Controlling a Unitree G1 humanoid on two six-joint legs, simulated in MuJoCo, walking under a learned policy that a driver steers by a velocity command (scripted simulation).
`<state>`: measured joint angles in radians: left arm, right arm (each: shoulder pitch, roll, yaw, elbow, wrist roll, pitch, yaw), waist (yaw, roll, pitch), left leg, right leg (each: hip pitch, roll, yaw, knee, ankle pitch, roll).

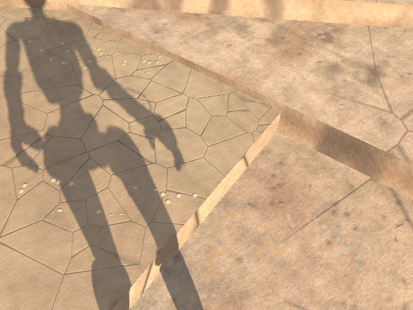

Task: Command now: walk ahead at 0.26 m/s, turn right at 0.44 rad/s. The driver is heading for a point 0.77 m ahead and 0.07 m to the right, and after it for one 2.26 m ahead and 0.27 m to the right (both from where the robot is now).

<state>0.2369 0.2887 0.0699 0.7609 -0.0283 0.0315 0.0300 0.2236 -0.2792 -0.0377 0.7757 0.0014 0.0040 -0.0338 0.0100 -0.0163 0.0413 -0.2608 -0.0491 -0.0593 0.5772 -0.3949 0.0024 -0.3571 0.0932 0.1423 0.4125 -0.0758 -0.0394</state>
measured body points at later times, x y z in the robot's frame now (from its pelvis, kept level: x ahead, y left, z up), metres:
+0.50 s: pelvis +0.16 -0.07 -0.02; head +0.20 -0.07 +0.43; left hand +0.47 +0.06 -0.08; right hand +0.02 -0.32 -0.14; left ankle +0.00 +0.12 -0.73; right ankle +0.24 -0.20 -0.74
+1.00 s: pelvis +0.42 -0.15 -0.02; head +0.46 -0.14 +0.43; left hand +0.49 +0.13 -0.15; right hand +0.59 -0.40 -0.11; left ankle +0.60 -0.06 -0.72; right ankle +0.24 -0.21 -0.74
